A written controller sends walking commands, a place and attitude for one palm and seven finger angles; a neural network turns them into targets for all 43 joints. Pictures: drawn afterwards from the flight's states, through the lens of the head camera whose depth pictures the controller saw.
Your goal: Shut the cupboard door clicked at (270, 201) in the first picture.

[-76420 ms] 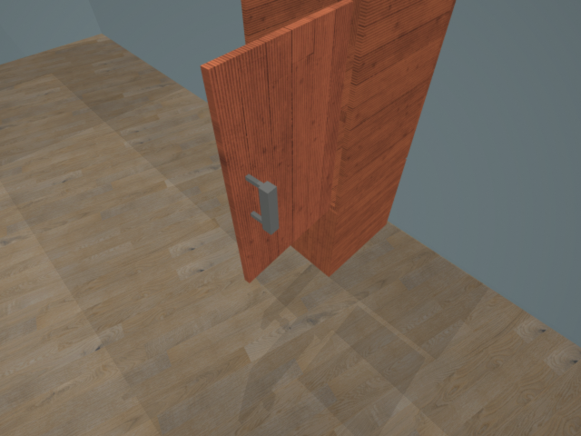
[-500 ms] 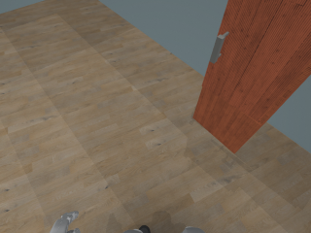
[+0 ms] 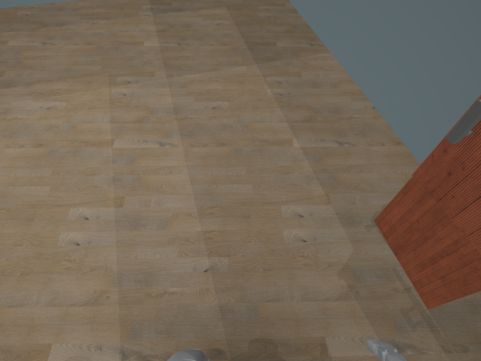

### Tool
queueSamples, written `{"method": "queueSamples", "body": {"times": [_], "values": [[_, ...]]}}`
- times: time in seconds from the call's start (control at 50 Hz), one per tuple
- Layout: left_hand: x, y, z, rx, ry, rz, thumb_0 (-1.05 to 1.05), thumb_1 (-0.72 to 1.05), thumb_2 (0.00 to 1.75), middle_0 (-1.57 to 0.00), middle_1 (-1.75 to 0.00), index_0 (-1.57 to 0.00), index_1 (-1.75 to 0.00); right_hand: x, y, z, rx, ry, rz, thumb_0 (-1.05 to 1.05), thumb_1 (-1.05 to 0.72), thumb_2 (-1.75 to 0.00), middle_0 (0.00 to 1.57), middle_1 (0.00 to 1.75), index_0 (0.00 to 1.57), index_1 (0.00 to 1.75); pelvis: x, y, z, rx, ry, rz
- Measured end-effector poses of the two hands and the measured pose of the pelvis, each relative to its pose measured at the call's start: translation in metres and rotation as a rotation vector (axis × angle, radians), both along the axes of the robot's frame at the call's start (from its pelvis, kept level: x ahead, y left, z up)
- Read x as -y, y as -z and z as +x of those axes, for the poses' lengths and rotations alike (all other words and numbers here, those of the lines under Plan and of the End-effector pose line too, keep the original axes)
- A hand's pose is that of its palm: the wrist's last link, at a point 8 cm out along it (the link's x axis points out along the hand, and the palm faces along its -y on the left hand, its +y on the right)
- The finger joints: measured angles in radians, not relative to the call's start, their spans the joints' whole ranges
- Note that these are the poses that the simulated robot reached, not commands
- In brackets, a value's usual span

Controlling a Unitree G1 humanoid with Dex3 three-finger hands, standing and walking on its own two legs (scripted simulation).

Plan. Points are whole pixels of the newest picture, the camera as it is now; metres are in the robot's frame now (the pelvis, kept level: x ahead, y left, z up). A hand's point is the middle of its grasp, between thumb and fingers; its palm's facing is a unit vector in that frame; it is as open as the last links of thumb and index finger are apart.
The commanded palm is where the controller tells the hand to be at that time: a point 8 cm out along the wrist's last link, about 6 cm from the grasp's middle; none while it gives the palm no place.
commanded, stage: walk to a spot facing it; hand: left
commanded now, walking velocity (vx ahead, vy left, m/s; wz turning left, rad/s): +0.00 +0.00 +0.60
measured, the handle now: (475, 120) +0.67 -0.53 -0.03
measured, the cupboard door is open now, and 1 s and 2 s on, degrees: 6 6 6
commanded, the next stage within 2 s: turn to face it in 0.68 s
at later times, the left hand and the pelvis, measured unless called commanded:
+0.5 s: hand out of the picture +0.08 +0.18 -0.13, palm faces +0.30 -0.91 -0.29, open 7.4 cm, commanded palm none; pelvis +0.08 -0.03 +0.02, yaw +17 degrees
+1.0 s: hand out of the picture +0.11 +0.24 -0.15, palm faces +0.49 -0.84 -0.24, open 7.4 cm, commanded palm none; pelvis +0.16 +0.04 +0.01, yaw +27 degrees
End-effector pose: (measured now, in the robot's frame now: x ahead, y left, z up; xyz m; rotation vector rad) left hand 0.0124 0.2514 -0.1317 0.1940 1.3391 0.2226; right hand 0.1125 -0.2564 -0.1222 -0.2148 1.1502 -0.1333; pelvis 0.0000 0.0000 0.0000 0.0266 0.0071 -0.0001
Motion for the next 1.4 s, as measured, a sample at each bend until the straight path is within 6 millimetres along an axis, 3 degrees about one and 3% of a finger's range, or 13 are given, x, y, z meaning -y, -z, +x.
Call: {"method": "queueSamples", "body": {"times": [0.08, 0.2, 0.34, 0.42, 0.56, 0.68, 0.78, 0.86, 0.96, 1.06, 1.2, 1.3, 1.4], "values": [[-0.016, 0.003, -0.007, -0.036, -0.048, 0.008, 0.01, 0.90, 0.89, -0.20, -0.30, -0.20, -0.30, -0.015, -0.011, 0.022, 0.051, -0.055, -0.018, 0.01, -0.91, -0.90, 0.20, 0.30, 0.20, 0.30, -0.005, -0.002, 0.002, 0.009, -0.027, -0.006], [-0.022, -0.016, 0.024, 0.078, -0.072, 0.016, 0.01, 0.91, 0.89, -0.20, -0.30, -0.20, -0.30, -0.019, -0.016, 0.023, 0.007, -0.104, -0.021, 0.01, -0.91, -0.90, 0.20, 0.30, 0.20, 0.30, -0.002, -0.014, 0.008, 0.003, -0.097, -0.033], [-0.004, -0.031, 0.066, 0.199, -0.071, 0.051, 0.00, 0.91, 0.89, -0.20, -0.30, -0.20, -0.30, 0.002, 0.006, 0.020, -0.084, -0.115, 0.017, 0.01, -0.90, -0.90, 0.20, 0.30, 0.21, 0.30, 0.021, -0.009, 0.033, -0.011, -0.174, -0.020], [0.011, -0.036, 0.064, 0.217, -0.135, 0.071, 0.00, 0.91, 0.89, -0.20, -0.30, -0.20, -0.30, 0.013, 0.015, 0.034, -0.149, -0.146, 0.018, 0.01, -0.91, -0.90, 0.20, 0.30, 0.20, 0.30, 0.029, -0.008, 0.053, -0.006, -0.244, -0.017], [0.039, -0.037, 0.038, 0.087, -0.277, 0.026, 0.00, 0.90, 0.89, -0.20, -0.30, -0.20, -0.30, 0.000, 0.001, 0.095, -0.159, -0.233, 0.031, 0.01, -0.91, -0.90, 0.20, 0.30, 0.20, 0.30, 0.025, -0.024, 0.090, -0.015, -0.343, 0.013], [0.049, -0.019, 0.014, -0.006, -0.411, -0.037, 0.00, 0.90, 0.89, -0.20, -0.30, -0.20, -0.30, -0.047, 0.001, 0.166, -0.136, -0.381, 0.021, 0.01, -0.91, -0.90, 0.20, 0.30, 0.20, 0.30, 0.009, -0.017, 0.114, -0.009, -0.431, 0.003], [0.032, 0.011, -0.002, -0.067, -0.504, -0.074, 0.00, 0.90, 0.89, -0.21, -0.30, -0.20, -0.30, -0.098, 0.007, 0.228, -0.015, -0.493, -0.001, 0.01, -0.91, -0.90, 0.20, 0.30, 0.20, 0.30, -0.019, 0.006, 0.133, -0.001, -0.488, -0.020], [0.003, 0.013, 0.014, -0.045, -0.522, -0.039, 0.01, 0.90, 0.89, -0.20, -0.30, -0.20, -0.30, -0.120, -0.002, 0.250, 0.034, -0.532, -0.022, 0.01, -0.91, -0.90, 0.20, 0.30, 0.20, 0.30, -0.028, 0.003, 0.140, 0.008, -0.498, -0.016], [-0.024, -0.005, 0.056, 0.049, -0.484, -0.006, 0.01, 0.91, 0.89, -0.20, -0.30, -0.20, -0.30, -0.136, -0.013, 0.257, 0.049, -0.525, -0.012, 0.01, -0.91, -0.90, 0.20, 0.30, 0.20, 0.30, -0.035, -0.011, 0.153, 0.015, -0.483, -0.026], [-0.027, -0.014, 0.094, 0.091, -0.433, -0.007, 0.00, 0.91, 0.90, -0.20, -0.30, -0.20, -0.30, -0.139, -0.009, 0.253, 0.023, -0.467, 0.042, 0.01, -0.91, -0.90, 0.20, 0.30, 0.20, 0.30, -0.037, -0.015, 0.172, 0.025, -0.436, -0.031], [-0.012, -0.010, 0.128, 0.063, -0.352, -0.022, 0.00, 0.91, 0.89, -0.20, -0.30, -0.20, -0.30, -0.108, 0.013, 0.248, -0.039, -0.321, 0.066, 0.01, -0.90, -0.90, 0.20, 0.30, 0.20, 0.30, -0.031, -0.006, 0.194, 0.012, -0.349, -0.024], [-0.014, -0.013, 0.139, 0.026, -0.322, -0.045, 0.00, 0.90, 0.89, -0.20, -0.30, -0.20, -0.30, -0.086, -0.001, 0.238, -0.079, -0.250, 0.000, 0.01, -0.91, -0.90, 0.20, 0.30, 0.20, 0.30, -0.038, -0.016, 0.199, -0.012, -0.301, -0.028], [-0.036, -0.005, 0.151, 0.013, -0.274, -0.063, 0.00, 0.90, 0.89, -0.21, -0.30, -0.20, -0.30, -0.080, -0.016, 0.231, -0.065, -0.191, -0.062, 0.01, -0.91, -0.90, 0.20, 0.30, 0.20, 0.30, -0.053, -0.017, 0.201, -0.024, -0.247, -0.037]]}}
